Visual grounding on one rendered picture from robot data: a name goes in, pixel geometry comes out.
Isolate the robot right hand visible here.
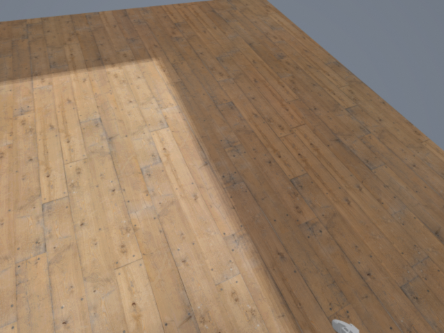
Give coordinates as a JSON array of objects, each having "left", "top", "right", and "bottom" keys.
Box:
[{"left": 332, "top": 319, "right": 359, "bottom": 333}]

